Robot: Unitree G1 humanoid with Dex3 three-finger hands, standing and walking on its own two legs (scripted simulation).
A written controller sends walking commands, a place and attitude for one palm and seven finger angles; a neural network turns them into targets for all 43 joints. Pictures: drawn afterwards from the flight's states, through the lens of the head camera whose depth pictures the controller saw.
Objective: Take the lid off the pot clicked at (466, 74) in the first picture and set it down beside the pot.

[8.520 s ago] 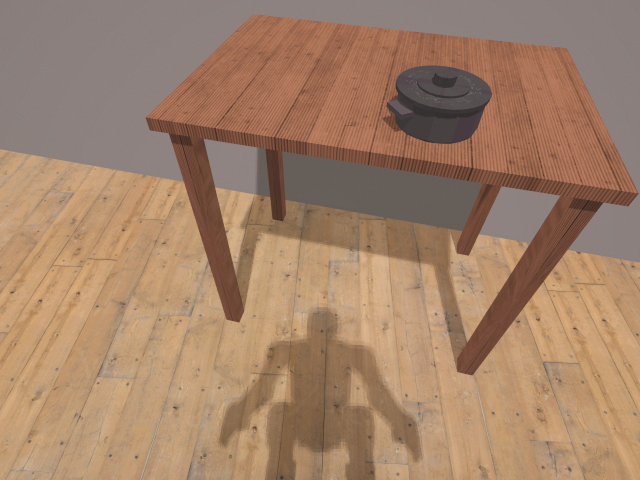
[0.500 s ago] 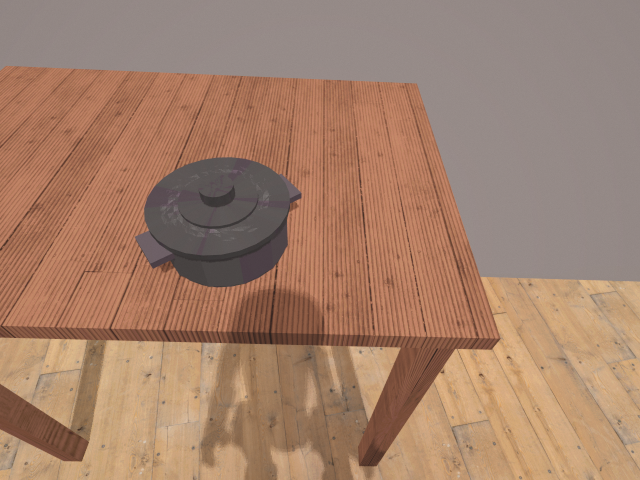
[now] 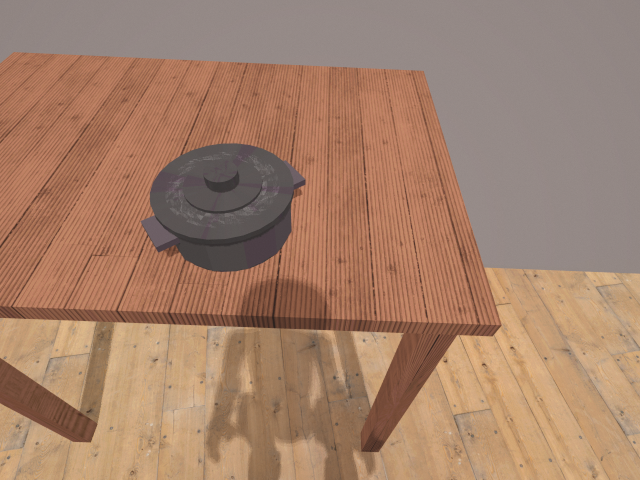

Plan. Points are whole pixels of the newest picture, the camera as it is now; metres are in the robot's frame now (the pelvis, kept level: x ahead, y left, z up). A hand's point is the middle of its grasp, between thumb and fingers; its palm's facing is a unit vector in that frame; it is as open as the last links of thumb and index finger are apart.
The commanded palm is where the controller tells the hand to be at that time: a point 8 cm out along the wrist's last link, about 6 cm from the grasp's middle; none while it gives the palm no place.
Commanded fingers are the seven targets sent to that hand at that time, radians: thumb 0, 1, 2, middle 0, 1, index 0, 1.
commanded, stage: come to a stop and stand still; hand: left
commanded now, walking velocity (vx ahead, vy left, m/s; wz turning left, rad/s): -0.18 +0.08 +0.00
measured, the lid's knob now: (221, 175) +0.43 +0.16 +0.15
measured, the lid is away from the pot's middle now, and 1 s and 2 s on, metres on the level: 0.00 0.00 0.00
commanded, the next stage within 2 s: look again from close up in 1.06 s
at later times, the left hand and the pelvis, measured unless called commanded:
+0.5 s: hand out of the picture -0.02 +0.18 -0.18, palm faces +0.02 -0.98 -0.18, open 7.4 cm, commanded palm none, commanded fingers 0.00 0.90 0.90 -0.20 -0.30 -0.20 -0.30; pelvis -0.03 +0.01 +0.00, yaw +0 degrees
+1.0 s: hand out of the picture +0.03 +0.20 -0.17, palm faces +0.04 -0.97 -0.24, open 7.4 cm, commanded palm none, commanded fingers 0.00 0.90 0.90 -0.20 -0.30 -0.20 -0.30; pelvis +0.00 +0.02 -0.01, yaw +0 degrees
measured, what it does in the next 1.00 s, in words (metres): stands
